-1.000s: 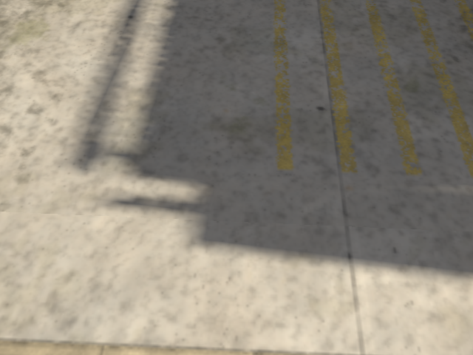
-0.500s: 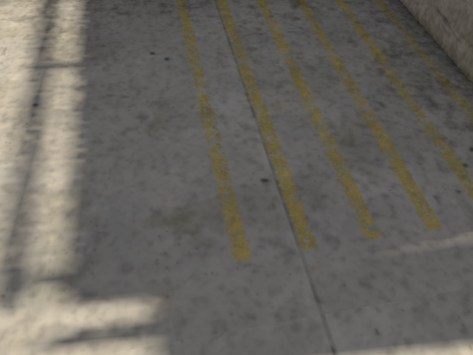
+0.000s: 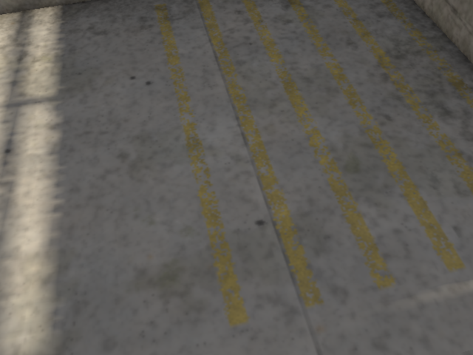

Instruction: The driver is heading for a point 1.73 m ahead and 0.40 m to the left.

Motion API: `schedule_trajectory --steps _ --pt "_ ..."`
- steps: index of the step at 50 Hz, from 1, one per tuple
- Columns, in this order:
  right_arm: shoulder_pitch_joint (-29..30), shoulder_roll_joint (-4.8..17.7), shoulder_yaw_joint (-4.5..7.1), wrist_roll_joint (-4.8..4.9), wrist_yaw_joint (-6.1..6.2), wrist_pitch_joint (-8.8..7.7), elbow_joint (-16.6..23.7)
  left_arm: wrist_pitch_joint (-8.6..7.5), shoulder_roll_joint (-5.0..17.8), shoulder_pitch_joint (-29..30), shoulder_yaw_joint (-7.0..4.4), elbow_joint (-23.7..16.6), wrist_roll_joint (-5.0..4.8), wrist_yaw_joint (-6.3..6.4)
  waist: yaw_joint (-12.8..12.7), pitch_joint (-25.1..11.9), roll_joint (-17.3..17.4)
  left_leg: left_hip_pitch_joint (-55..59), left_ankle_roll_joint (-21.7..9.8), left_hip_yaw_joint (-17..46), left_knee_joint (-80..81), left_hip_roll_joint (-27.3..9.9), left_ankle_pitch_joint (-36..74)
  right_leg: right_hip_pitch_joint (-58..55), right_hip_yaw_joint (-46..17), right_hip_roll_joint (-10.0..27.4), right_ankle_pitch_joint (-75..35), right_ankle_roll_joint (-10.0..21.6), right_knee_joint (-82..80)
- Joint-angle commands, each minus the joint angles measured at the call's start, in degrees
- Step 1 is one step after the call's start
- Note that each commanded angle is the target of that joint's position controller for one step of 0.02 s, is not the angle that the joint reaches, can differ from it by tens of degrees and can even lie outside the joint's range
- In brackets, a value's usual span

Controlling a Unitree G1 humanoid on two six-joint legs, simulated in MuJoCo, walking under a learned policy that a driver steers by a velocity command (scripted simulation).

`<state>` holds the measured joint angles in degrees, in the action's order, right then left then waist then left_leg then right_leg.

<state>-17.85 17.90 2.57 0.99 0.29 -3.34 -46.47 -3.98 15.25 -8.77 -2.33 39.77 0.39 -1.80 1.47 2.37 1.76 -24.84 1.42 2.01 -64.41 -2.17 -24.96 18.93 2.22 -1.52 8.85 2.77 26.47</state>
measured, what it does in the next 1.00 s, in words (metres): walks ahead, turning left: left foot, then right foot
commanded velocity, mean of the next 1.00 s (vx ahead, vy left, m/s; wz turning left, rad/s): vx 0.07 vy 0.00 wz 0.38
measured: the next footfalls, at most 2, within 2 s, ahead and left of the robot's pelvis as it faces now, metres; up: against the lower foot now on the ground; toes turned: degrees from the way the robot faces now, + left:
left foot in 0.36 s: +0.19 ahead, +0.14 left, +0.00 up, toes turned +12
right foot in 0.78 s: +0.24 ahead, -0.09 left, +0.00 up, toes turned +27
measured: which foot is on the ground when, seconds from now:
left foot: up 0.00-0.34, down 0.36-0.78, up 0.80-1.00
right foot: down 0.00-0.36, up 0.38-0.76, down 0.78-1.00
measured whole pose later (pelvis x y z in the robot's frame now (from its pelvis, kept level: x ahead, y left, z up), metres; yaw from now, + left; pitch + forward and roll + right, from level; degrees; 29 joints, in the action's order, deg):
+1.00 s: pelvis +0.14 -0.01 +0.00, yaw +25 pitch +1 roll +1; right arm -11.1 17.5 4.5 0.1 1.9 2.8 -38.0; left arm -0.1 13.7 -10.3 -2.3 45.6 0.5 1.0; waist -1.3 1.8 2.2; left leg -20.9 5.0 6.2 -48.1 1.8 -25.5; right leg 14.3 -1.4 0.3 13.3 0.8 27.1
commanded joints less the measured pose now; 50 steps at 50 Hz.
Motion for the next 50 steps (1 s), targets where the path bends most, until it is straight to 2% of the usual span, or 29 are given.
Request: schedule_trajectory --steps 1,3,4,8,12,16,17,18,19,20,21,22,23,24,26,31,35,37,38,39,40,41,42,43,44,45,48,49,50 --pt "-4.87 3.34 1.38 -0.15 0.65 1.41 1.78 -1.53 5.56 -0.19 -1.67 -1.37 0.82 0.04 0.72 -6.73 -7.18 -4.03 1.32 2.25 0.61 -2.75 5.36 -8.43 -9.05 15.19 -35.95 10.47 -10.95" --pt "-3.76 2.82 1.50 -0.40 1.08 2.25 2.72 -1.88 6.73 1.35 -2.06 -0.19 1.25 0.65 1.56 -5.64 -7.25 -3.95 2.08 2.53 4.96 -2.43 9.58 -6.32 -5.12 15.22 -37.87 10.84 -12.50" --pt "-2.15 2.61 1.45 -0.61 1.09 2.38 3.62 -1.71 7.19 1.74 -2.20 0.27 1.08 1.16 1.35 -5.24 -7.14 -4.49 2.12 2.26 7.84 -2.55 12.37 -6.65 -3.39 15.08 -37.68 10.59 -12.80" --pt "4.07 1.94 1.28 -0.48 -0.16 2.35 6.66 0.07 8.62 0.82 -2.55 1.98 0.58 2.97 -1.22 -5.12 -6.24 -3.88 1.55 0.26 18.50 -2.78 21.08 -10.00 1.02 14.90 -33.01 9.68 -13.14" --pt "8.01 2.83 1.87 -0.56 -1.42 3.10 9.98 2.09 10.29 -0.57 -3.25 3.61 -0.31 3.31 -2.77 -4.21 -5.45 -5.13 0.14 -1.23 23.67 -2.51 17.05 -15.27 1.23 17.42 -29.37 9.57 -10.25" --pt "7.84 3.38 2.67 -0.36 -2.37 3.72 12.41 3.73 11.03 0.08 -3.80 3.91 -1.79 3.75 -1.76 -4.05 -6.00 -2.37 -2.88 -4.14 30.76 -0.28 12.11 -17.63 1.59 18.31 -30.42 6.99 -1.32" --pt "5.28 4.21 3.24 -0.39 -2.22 3.53 12.12 3.94 10.58 -0.12 -3.75 4.07 -2.04 3.95 -0.24 -5.55 -4.94 3.42 -4.42 -5.04 36.43 1.51 17.68 -16.27 3.72 16.09 -31.69 4.72 4.62" --pt "1.19 8.44 4.78 -0.64 -1.35 3.35 11.68 3.67 9.60 -2.82 -3.56 4.34 -1.23 3.93 0.83 -9.14 0.78 13.66 -7.29 0.60 40.11 -0.52 36.97 -11.08 6.37 11.34 -25.26 0.65 15.08" --pt "-1.03 15.67 6.37 -1.64 -0.04 3.53 12.75 2.89 6.56 -2.93 -2.42 1.84 1.32 3.41 -0.27 -12.36 14.93 28.11 -16.87 20.22 37.67 -14.37 65.78 7.91 8.40 2.64 7.34 -4.75 33.38" --pt "-1.86 12.76 5.30 -2.30 -0.09 3.29 13.62 2.56 6.48 -0.81 -1.94 1.04 1.54 2.68 1.80 -20.43 13.90 32.59 -25.61 30.96 40.37 -20.80 63.12 15.41 -2.81 -2.42 30.78 -5.98 45.09" --pt "0.49 10.24 4.54 -1.75 -0.51 2.92 14.14 2.75 8.74 0.58 -2.67 1.32 -0.12 2.15 2.10 -18.47 6.64 29.68 -23.51 25.70 41.06 -18.46 57.72 16.85 -7.31 0.50 29.26 -5.48 48.10" --pt "3.79 8.70 4.24 -0.98 -0.39 2.70 14.37 3.11 8.26 1.61 -2.70 1.30 -0.92 2.32 0.50 -14.23 3.08 25.74 -19.78 20.71 41.16 -14.84 50.28 18.15 -7.28 1.95 25.16 -5.08 46.35" --pt "6.33 7.81 4.02 -0.24 -0.26 2.96 14.64 3.55 7.99 2.12 -2.77 1.62 -0.50 2.86 -0.51 -10.85 -0.04 21.60 -17.04 18.21 42.35 -12.31 43.78 18.41 -6.99 2.88 21.66 -5.34 41.80" --pt "8.14 7.53 3.85 -0.04 0.17 3.29 14.98 4.00 8.49 2.35 -3.05 1.55 -0.07 3.38 -1.63 -9.63 1.15 17.82 -15.66 16.66 43.45 -10.39 39.57 15.95 -6.79 3.30 18.70 -5.72 37.70" --pt "8.85 8.40 4.19 -0.95 0.60 3.99 15.52 4.36 6.90 1.00 -2.69 1.88 -0.27 3.45 -2.59 -9.48 4.41 14.03 -15.36 15.78 44.38 -8.16 38.08 11.57 -5.59 1.32 16.02 -6.91 32.43" --pt "8.52 9.63 4.90 -0.75 1.75 4.68 15.81 4.38 6.11 1.90 -2.29 1.89 -0.51 3.52 -1.32 -10.66 6.31 11.37 -14.47 18.48 44.67 -6.90 26.22 6.04 -6.64 -0.02 11.68 -7.81 20.57" --pt "9.15 8.53 4.42 -1.06 1.48 5.27 15.99 3.77 6.91 1.24 -2.61 1.90 -0.82 2.62 -0.55 -10.06 8.47 10.85 -13.32 21.91 43.86 -7.03 19.28 2.41 -6.13 0.31 11.04 -6.54 13.72" --pt "9.99 7.66 3.86 -0.70 1.46 5.65 15.89 3.17 6.23 -0.84 -2.62 2.38 -0.62 1.96 -1.91 -9.57 8.31 9.54 -11.69 22.04 41.66 -5.93 18.76 -2.66 -4.52 0.27 6.25 -4.89 4.66" --pt "9.01 6.78 3.50 -0.50 1.50 5.78 15.41 2.96 6.30 -1.92 -2.72 2.68 -0.24 1.73 -2.44 -8.91 7.29 7.77 -9.79 21.04 40.14 -4.27 16.61 -6.46 -4.31 0.96 2.21 -3.54 -1.36" --pt "6.73 4.73 2.83 -0.93 1.49 5.67 14.95 2.87 9.20 -2.65 -3.23 2.23 0.93 1.84 -1.58 -8.27 1.21 3.87 -6.38 17.46 34.33 -0.55 9.46 -9.90 -11.61 8.56 0.78 -0.77 -6.28" --pt "5.80 3.31 2.54 -1.08 1.42 5.16 16.34 3.17 14.06 -0.94 -4.07 2.20 1.93 2.07 1.57 -5.18 -13.81 -3.67 -2.87 6.95 26.21 8.70 -2.36 -8.43 -24.13 17.98 -3.85 6.61 -9.95" --pt "7.87 7.01 3.54 -1.81 1.66 4.55 16.33 2.78 11.31 0.43 -3.46 1.03 2.91 2.16 -1.09 -4.75 -15.82 -2.74 -0.47 7.51 14.71 7.03 -9.41 -3.45 -30.84 23.38 -4.41 12.97 -11.97" --pt "7.77 9.45 4.60 -1.14 1.67 4.52 15.40 2.46 10.12 2.28 -3.05 0.26 2.34 2.43 -0.91 -3.88 -12.31 -3.38 0.26 8.70 7.02 6.90 -7.99 -3.33 -28.24 21.69 -4.75 13.18 -11.53" --pt "6.31 8.88 4.78 -0.92 1.78 4.87 13.84 2.35 9.56 3.96 -2.92 0.25 1.23 2.68 0.05 -3.48 -9.96 -3.94 1.15 8.78 3.61 6.86 -5.63 -4.26 -23.90 18.69 -4.97 11.05 -10.30" --pt "5.44 7.53 4.56 -1.17 2.01 5.29 12.98 2.22 8.45 4.67 -2.55 0.31 0.17 2.81 0.15 -3.25 -9.48 -5.01 2.03 9.17 2.21 6.51 -3.34 -6.15 -21.19 16.83 -5.96 9.46 -9.20" --pt "5.11 5.60 4.03 -1.18 2.07 5.57 12.35 2.20 6.97 4.50 -1.93 0.70 -0.23 2.94 0.05 -3.25 -8.98 -4.50 2.82 9.38 2.12 6.15 -1.90 -7.12 -18.96 15.64 -9.54 9.03 -8.25" --pt "6.95 1.31 2.19 -0.92 1.64 5.45 12.49 3.04 5.83 3.23 -1.45 1.87 -0.09 2.99 -1.01 -4.70 -10.96 1.04 4.21 3.50 15.57 3.32 -0.30 -10.13 -12.83 11.78 -14.01 7.78 -6.31" --pt "8.50 0.34 1.67 -0.87 1.47 5.30 12.74 3.41 6.41 2.10 -1.61 2.27 -0.03 3.03 -2.31 -5.13 -12.14 3.59 4.36 1.78 20.95 2.67 -0.78 -10.79 -12.45 11.52 -15.11 7.84 -5.70" --pt "9.31 0.59 1.66 -0.55 1.39 5.22 12.74 3.78 7.49 0.49 -1.87 2.80 -0.01 3.03 -3.34 -5.44 -12.89 5.49 4.40 0.66 25.46 2.73 -1.02 -11.64 -13.13 11.95 -16.05 8.25 -5.01"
